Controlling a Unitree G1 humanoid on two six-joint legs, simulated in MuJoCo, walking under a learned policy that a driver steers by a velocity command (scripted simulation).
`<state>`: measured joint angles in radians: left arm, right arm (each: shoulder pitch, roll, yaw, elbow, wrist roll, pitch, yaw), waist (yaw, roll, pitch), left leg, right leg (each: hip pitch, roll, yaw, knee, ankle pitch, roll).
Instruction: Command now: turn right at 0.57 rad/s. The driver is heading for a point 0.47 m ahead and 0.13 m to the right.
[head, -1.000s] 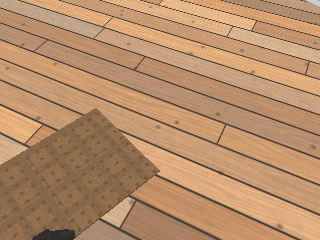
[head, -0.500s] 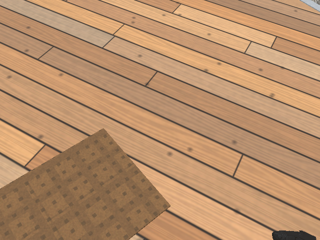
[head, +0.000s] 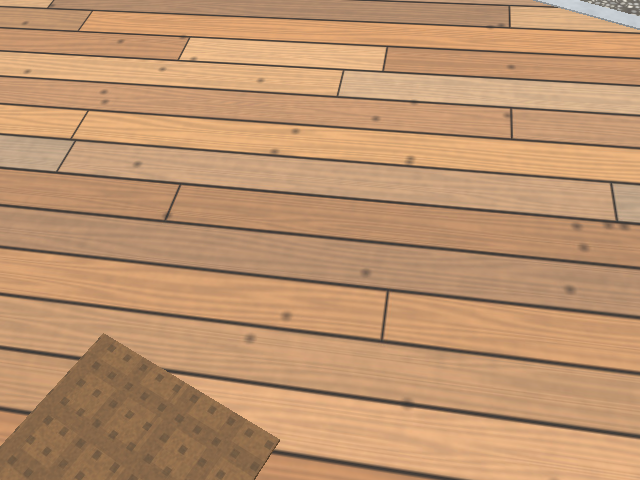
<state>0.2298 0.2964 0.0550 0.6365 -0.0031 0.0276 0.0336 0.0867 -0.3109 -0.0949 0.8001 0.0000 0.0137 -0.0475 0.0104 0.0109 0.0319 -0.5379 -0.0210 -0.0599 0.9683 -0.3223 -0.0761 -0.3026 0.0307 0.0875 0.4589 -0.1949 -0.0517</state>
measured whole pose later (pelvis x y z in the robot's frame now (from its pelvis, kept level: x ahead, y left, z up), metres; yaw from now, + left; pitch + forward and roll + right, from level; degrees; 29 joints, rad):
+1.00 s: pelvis -0.01 -0.01 +0.00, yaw -32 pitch +1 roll +1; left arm 0.16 0.29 0.04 0.58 0.01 0.03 0.01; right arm 0.13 -0.31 -0.07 0.78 0.01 0.02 -0.01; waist 0.01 0.01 0.04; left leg -0.39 0.02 -0.04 0.77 -0.37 -0.08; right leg -0.27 0.07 0.10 0.48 -0.22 -0.05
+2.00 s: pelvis +0.24 -0.12 -0.03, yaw -28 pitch +2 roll +0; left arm 0.46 0.28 0.06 0.82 0.00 -0.05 0.02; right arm 0.00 -0.27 -0.02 0.68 0.03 -0.08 0.07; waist 0.07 0.01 0.04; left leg -0.55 -0.03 0.05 0.55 -0.04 0.10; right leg 0.18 -0.01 -0.08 0.33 -0.49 0.01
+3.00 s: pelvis +0.42 -0.22 -0.01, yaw -24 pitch -2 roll +0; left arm 0.15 0.24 0.05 0.89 0.01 0.00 0.04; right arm 0.19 -0.25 -0.02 0.99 0.00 0.02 -0.01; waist -0.01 -0.01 0.04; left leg -0.10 -0.04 -0.03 0.48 -0.35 0.04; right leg -0.24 0.00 0.02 0.49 -0.22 0.02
